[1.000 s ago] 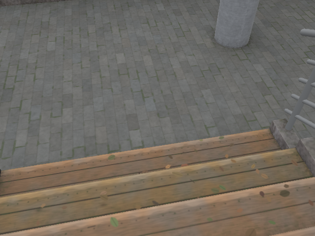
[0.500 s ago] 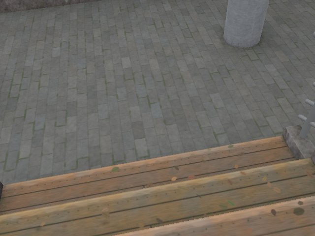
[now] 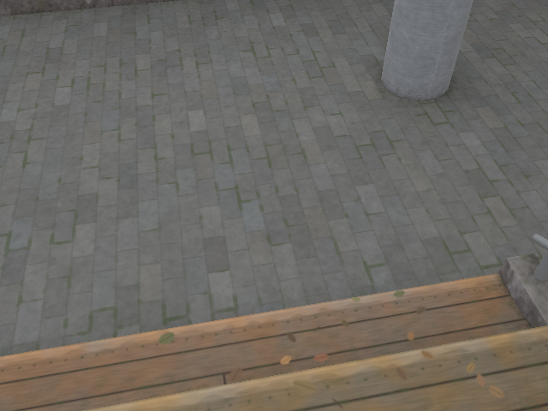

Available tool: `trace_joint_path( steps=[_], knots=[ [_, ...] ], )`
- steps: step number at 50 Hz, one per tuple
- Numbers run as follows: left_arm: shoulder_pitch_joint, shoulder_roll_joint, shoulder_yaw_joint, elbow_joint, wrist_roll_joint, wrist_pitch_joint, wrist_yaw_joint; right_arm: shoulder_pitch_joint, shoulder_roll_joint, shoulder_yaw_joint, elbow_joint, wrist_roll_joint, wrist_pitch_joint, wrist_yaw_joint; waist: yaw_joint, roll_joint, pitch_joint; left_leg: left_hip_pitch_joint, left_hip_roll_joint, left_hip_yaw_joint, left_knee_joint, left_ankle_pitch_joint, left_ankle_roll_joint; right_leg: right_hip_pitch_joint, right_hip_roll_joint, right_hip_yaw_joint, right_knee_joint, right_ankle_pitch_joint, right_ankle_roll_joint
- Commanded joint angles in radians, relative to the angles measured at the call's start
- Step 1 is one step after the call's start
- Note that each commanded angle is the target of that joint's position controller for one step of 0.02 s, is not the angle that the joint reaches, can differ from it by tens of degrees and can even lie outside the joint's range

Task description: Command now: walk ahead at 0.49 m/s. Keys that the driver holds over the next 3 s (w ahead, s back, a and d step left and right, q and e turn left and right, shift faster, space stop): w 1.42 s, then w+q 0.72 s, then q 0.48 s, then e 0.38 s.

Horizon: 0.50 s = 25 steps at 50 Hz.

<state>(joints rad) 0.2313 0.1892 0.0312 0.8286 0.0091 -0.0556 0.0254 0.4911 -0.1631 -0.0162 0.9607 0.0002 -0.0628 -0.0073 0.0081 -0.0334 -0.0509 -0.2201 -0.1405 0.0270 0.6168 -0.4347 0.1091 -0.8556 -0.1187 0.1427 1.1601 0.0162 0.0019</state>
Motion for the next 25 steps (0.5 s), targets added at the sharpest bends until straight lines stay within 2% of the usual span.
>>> trace_joint_path(
  steps=[1, 2, 3, 4, 5, 6, 8, 10, 11, 12, 13, 14, 15, 16, 17, 18, 19, 20, 21, 22, 23, 24, 25],
  knots=[
    [-0.025, 0.092, 0.027, -0.068, -0.005, -0.02, -0.022, 0.071, -0.11, -0.022, -0.021, 0.028, -0.033, -0.034, -0.005, 0.047, 0.097, 0.075, 0.284, -0.302, -0.095, 0.524, 0.107, -0.152, -0.013, 0.014, -0.205, 0.291, -0.048],
    [-0.119, 0.08, 0.021, -0.094, 0.006, -0.029, -0.024, 0.119, -0.112, -0.021, -0.013, 0.028, -0.034, -0.037, -0.05, 0.062, 0.109, 0.136, 0.288, -0.338, -0.069, 0.465, 0.098, -0.202, -0.004, 0.0, -0.277, 0.306, -0.061],
    [-0.172, 0.08, 0.016, -0.114, 0.021, -0.04, -0.036, 0.104, -0.087, -0.013, -0.021, 0.034, -0.027, -0.049, -0.053, 0.068, 0.118, 0.102, 0.256, -0.292, -0.031, 0.382, 0.087, -0.131, -0.001, 0.003, -0.439, 0.433, -0.062],
    [-0.188, 0.077, 0.014, -0.117, 0.022, -0.044, -0.054, 0.08, -0.094, -0.011, -0.029, 0.02, -0.025, -0.054, -0.057, 0.045, 0.132, -0.066, 0.21, -0.217, -0.016, 0.287, 0.068, 0.063, 0.033, -0.048, -0.552, 0.577, -0.06],
    [-0.193, 0.045, 0.01, -0.121, 0.017, -0.039, -0.066, 0.068, -0.107, -0.013, -0.028, 0.024, -0.012, -0.047, -0.072, 0.061, 0.11, -0.174, 0.191, -0.179, -0.019, 0.227, 0.06, 0.255, 0.073, -0.087, -0.593, 0.628, -0.051],
    [-0.196, 0.038, 0.01, -0.134, 0.007, -0.028, -0.071, 0.057, -0.125, -0.017, -0.021, 0.031, -0.004, -0.043, -0.077, 0.087, 0.125, -0.225, 0.195, -0.18, 0.015, 0.196, 0.059, 0.331, 0.09, -0.094, -0.593, 0.621, -0.041],
    [-0.218, 0.035, 0.002, -0.17, -0.011, -0.013, -0.077, 0.063, -0.122, -0.018, -0.018, 0.041, 0.01, -0.039, -0.1, 0.116, 0.161, -0.143, 0.201, -0.21, 0.11, 0.211, 0.074, 0.302, 0.089, -0.083, -0.664, 0.487, -0.035],
    [-0.24, 0.052, 0.0, -0.186, -0.016, -0.022, -0.083, 0.065, -0.128, -0.025, -0.02, 0.031, 0.035, -0.051, -0.116, 0.102, 0.146, -0.006, 0.208, -0.237, 0.228, 0.26, 0.066, 0.303, 0.065, -0.065, -0.761, 0.421, -0.031],
    [-0.184, 0.07, 0.008, -0.17, -0.016, -0.019, -0.079, 0.05, -0.134, -0.028, -0.022, 0.029, 0.046, -0.054, -0.09, 0.104, 0.132, 0.069, 0.218, -0.26, 0.309, 0.343, 0.066, 0.317, 0.042, -0.064, -0.807, 0.384, -0.034],
    [-0.069, 0.098, 0.025, -0.136, -0.021, -0.019, -0.076, 0.039, -0.156, -0.032, -0.011, 0.019, 0.05, -0.048, -0.026, 0.093, 0.1, 0.071, 0.223, -0.267, 0.431, 0.463, 0.065, 0.432, 0.051, -0.092, -0.817, 0.278, -0.048],
    [0.163, 0.143, 0.052, -0.061, -0.023, -0.021, -0.075, 0.009, -0.157, -0.033, 0.017, 0.021, 0.045, -0.042, 0.086, 0.079, 0.043, -0.021, 0.209, -0.258, 0.661, 0.475, 0.046, 0.668, 0.021, -0.092, -0.842, 0.333, -0.089],
    [0.393, 0.19, 0.07, 0.028, 0.001, -0.021, -0.074, 0.023, -0.123, -0.029, 0.034, 0.028, 0.024, -0.022, 0.167, -0.067, -0.054, -0.233, 0.073, -0.17, 1.06, 0.235, -0.022, 0.994, -0.023, -0.084, -0.744, 0.557, -0.136],
    [0.438, 0.177, 0.039, 0.061, 0.006, -0.019, -0.085, 0.224, -0.015, -0.006, 0.056, 0.032, 0.007, -0.009, 0.082, -0.283, -0.175, -0.62, 0.0, -0.238, 1.434, -0.496, -0.066, 1.362, -0.158, 0.045, -0.365, 0.85, -0.216],
    [0.441, 0.187, 0.046, 0.043, -0.014, 0.003, -0.085, 0.258, -0.114, -0.014, 0.019, 0.053, -0.017, -0.001, 0.093, -0.326, -0.298, -0.697, 0.044, -0.297, 1.493, -0.465, -0.098, 1.376, -0.232, 0.199, -0.392, 0.723, -0.284],
    [0.409, 0.245, 0.066, 0.058, -0.041, 0.016, -0.085, 0.164, -0.138, -0.018, -0.06, 0.07, -0.017, -0.005, 0.085, -0.301, -0.319, -0.781, 0.06, -0.241, 1.464, -0.353, -0.119, 1.298, -0.322, 0.409, -0.615, 0.134, -0.371],
    [0.246, 0.139, 0.036, 0.022, -0.027, 0.019, -0.081, -0.034, -0.176, -0.034, -0.1, 0.059, 0.012, -0.034, 0.056, 0.037, -0.108, -0.771, 0.14, -0.138, 1.269, -0.11, -0.075, 0.996, -0.24, 0.389, -0.822, -0.352, -0.295],
    [0.159, 0.183, 0.041, 0.019, -0.001, 0.009, -0.073, -0.079, -0.134, -0.023, -0.132, 0.073, 0.034, -0.05, 0.019, -0.046, -0.01, -0.755, 0.151, -0.127, 1.287, -0.028, -0.081, 0.81, -0.31, 0.51, -0.884, -0.45, -0.353],
    [0.049, 0.126, 0.015, -0.015, 0.011, -0.019, -0.079, -0.058, -0.16, -0.034, -0.125, 0.049, 0.051, -0.056, -0.054, 0.09, 0.082, -0.653, 0.208, -0.197, 1.058, 0.132, -0.062, 0.578, -0.268, 0.477, -0.876, -0.418, -0.311],
    [0.047, 0.077, 0.003, 0.006, 0.012, -0.039, -0.077, -0.052, -0.147, -0.042, -0.107, 0.027, 0.052, -0.055, -0.061, 0.036, 0.111, -0.616, 0.222, -0.243, 0.962, 0.202, -0.052, 0.482, -0.2, 0.369, -0.815, -0.288, -0.27],
    [0.045, 0.079, 0.004, 0.028, 0.002, -0.054, -0.064, -0.05, -0.122, -0.047, -0.108, 0.018, 0.046, -0.052, -0.099, 0.016, 0.133, -0.524, 0.249, -0.209, 0.761, 0.278, -0.072, 0.363, -0.106, 0.206, -0.83, -0.193, -0.236],
    [0.088, 0.101, 0.011, 0.046, -0.004, -0.057, -0.05, -0.089, -0.109, -0.049, -0.126, -0.002, 0.04, -0.049, -0.075, -0.044, 0.118, -0.522, 0.257, -0.18, 0.638, 0.299, -0.092, 0.401, -0.079, 0.171, -0.831, -0.062, -0.244],
    [0.152, 0.1, 0.009, 0.077, -0.007, -0.047, -0.03, -0.128, -0.096, -0.048, -0.152, -0.009, 0.032, -0.04, -0.063, -0.069, 0.093, -0.548, 0.271, -0.179, 0.558, 0.328, -0.108, 0.46, -0.08, 0.169, -0.815, 0.074, -0.26],
    [0.19, 0.103, 0.013, 0.098, 0.001, -0.035, -0.014, -0.145, -0.081, -0.043, -0.165, -0.013, 0.03, -0.03, -0.058, -0.072, 0.04, -0.541, 0.275, -0.164, 0.533, 0.355, -0.116, 0.508, -0.084, 0.172, -0.78, 0.185, -0.274]
  ],
)
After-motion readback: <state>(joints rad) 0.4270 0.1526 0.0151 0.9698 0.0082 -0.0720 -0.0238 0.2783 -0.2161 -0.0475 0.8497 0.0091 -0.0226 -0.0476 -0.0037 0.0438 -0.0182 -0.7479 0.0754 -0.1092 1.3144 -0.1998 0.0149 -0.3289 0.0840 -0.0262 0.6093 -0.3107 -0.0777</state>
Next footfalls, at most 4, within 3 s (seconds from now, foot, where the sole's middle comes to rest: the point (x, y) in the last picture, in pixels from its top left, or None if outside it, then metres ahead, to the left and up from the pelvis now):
0.28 right None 0.33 -0.17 -0.92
0.88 left None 0.63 0.09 -1.08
1.50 right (327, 336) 1.00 -0.15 -1.24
2.12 left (240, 290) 1.31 0.19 -1.41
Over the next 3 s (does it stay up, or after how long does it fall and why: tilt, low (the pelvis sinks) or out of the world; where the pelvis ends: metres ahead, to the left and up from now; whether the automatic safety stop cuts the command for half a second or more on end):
stays up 1.42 0.13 -0.64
